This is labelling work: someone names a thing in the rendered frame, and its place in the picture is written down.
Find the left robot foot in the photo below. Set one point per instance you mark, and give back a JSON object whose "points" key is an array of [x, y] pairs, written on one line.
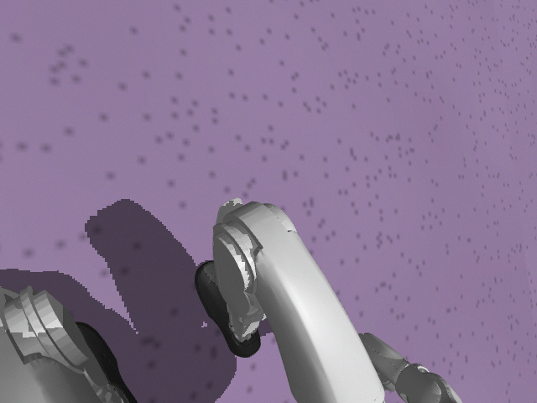
{"points": [[107, 361]]}

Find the right robot arm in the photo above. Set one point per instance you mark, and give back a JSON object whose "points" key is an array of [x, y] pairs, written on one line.
{"points": [[416, 384]]}

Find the right robot foot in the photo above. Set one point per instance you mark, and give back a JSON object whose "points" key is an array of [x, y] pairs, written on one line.
{"points": [[216, 308]]}

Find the right robot hand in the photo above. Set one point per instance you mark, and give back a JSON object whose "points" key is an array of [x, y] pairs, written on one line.
{"points": [[387, 362]]}

